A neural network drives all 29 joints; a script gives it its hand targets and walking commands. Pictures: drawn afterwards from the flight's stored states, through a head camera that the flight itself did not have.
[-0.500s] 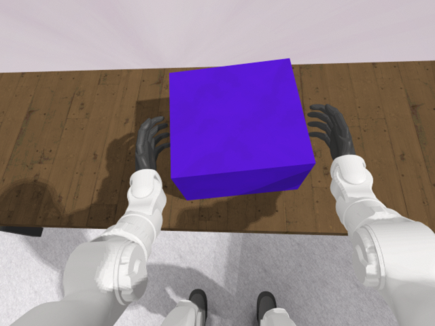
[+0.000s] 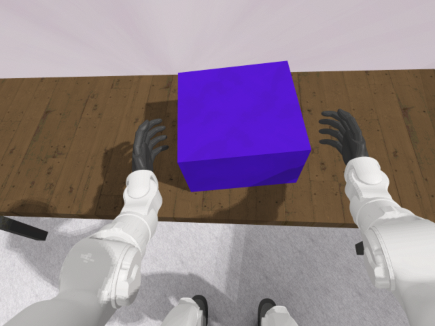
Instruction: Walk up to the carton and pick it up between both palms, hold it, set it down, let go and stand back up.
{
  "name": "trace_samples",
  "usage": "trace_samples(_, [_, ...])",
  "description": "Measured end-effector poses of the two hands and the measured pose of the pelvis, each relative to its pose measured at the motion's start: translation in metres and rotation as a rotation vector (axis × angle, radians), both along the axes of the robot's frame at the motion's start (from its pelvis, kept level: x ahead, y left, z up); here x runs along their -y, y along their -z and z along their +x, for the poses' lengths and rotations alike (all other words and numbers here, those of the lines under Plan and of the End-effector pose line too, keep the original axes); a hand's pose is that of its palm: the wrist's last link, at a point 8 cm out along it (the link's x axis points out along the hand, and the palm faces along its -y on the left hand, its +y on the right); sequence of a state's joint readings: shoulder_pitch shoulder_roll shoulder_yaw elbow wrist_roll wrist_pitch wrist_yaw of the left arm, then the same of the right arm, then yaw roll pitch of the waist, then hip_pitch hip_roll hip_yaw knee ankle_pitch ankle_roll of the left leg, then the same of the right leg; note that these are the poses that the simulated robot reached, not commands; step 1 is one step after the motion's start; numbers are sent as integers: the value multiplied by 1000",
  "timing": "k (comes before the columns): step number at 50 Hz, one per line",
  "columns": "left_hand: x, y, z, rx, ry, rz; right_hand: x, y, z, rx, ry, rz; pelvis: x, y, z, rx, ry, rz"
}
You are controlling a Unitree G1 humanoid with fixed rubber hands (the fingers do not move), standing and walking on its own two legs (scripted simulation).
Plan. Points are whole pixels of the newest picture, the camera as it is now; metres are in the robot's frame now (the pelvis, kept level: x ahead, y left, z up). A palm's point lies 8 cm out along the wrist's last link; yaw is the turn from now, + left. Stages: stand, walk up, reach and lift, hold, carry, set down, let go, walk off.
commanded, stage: set down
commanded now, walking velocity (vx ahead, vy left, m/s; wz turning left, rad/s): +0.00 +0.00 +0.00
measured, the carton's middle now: (237, 128) +0.54 +0.02 -0.07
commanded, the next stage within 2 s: none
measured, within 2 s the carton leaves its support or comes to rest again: neither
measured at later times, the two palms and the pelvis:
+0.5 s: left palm (121, 206) +0.31 +0.21 +0.00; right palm (376, 193) +0.37 -0.22 +0.00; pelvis +0.00 +0.00 +0.01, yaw +0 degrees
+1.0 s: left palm (107, 236) +0.26 +0.22 +0.00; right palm (394, 230) +0.31 -0.24 +0.00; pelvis +0.01 +0.00 +0.02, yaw +1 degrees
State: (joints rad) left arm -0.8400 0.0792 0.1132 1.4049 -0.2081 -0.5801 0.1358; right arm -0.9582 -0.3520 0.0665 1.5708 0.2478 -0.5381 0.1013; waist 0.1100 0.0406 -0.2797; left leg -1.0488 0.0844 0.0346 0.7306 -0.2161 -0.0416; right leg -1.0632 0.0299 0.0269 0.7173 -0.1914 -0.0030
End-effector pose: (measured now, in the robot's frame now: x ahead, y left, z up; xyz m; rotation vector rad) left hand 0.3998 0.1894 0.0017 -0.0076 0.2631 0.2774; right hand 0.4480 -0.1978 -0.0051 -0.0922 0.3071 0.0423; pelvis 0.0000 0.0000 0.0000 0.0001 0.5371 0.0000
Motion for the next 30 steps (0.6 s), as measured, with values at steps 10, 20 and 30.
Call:
trace_samples(10, [-12, 0, -28, -27, -25, -5, 10, -6, -24, 19, 21, -14, -1, -5, 5, 68, 0, -1])
trace_samples(20, [-21, 1, -70, -46, -44, 2, 20, -11, -57, 5, 31, -12, -1, -10, 0, 162, -1, -2])
trace_samples(30, [-23, -3, -92, -18, -42, 11, 25, -5, -90, -2, 16, -3, -1, -12, -4, 220, -1, -2])
